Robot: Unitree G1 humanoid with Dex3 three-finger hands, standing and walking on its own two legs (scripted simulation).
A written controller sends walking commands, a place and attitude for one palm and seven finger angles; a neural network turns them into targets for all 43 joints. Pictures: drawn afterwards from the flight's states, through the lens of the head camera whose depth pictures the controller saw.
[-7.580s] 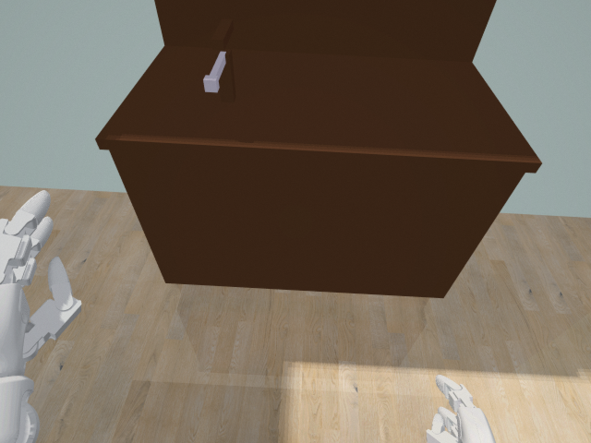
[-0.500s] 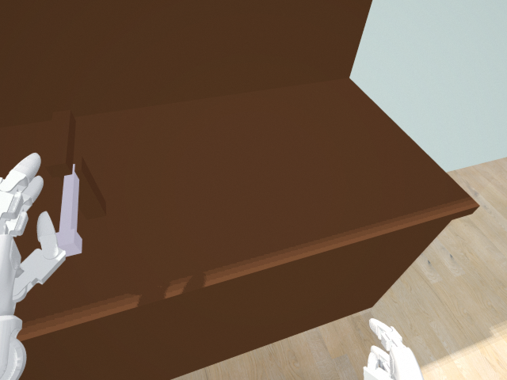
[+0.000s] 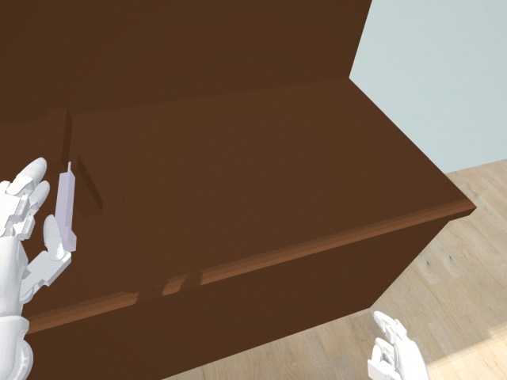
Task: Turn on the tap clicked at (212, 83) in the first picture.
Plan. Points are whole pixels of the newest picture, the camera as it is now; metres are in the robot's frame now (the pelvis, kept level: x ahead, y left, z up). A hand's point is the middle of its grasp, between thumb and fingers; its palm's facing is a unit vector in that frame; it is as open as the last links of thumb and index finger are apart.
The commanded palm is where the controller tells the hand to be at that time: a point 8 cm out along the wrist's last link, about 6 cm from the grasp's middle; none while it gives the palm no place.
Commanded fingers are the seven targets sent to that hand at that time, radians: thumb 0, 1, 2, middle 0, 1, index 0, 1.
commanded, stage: look again from close up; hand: left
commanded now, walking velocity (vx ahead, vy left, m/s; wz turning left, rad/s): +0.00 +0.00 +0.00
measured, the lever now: (61, 240) +0.27 +0.30 +0.09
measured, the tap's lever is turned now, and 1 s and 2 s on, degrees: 0 0 0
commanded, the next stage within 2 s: shuffle to correct the standing spot in 0.02 s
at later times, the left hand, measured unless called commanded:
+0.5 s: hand (78, 269) +0.20 +0.22 +0.16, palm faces +0.32 -0.85 -0.42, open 7.4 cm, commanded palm +0.14 +0.26 +0.17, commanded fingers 0.00 0.90 0.90 -0.20 -0.30 -0.20 -0.30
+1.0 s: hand (45, 376) +0.10 +0.20 +0.16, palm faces +0.36 -0.82 -0.44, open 7.4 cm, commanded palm +0.05 +0.24 +0.17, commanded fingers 0.00 0.90 0.90 -0.20 -0.30 -0.20 -0.30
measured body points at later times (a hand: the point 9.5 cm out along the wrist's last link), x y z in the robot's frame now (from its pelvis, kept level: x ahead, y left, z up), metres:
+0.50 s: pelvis -0.02 -0.02 -0.01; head +0.03 -0.01 +0.44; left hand +0.18 +0.26 +0.18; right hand +0.17 -0.23 -0.08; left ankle +0.02 +0.07 -0.74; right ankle +0.01 -0.11 -0.74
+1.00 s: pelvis -0.11 -0.04 -0.01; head -0.07 -0.02 +0.44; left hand +0.08 +0.25 +0.18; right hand +0.05 -0.29 -0.09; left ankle -0.15 +0.09 -0.74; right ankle +0.00 -0.11 -0.74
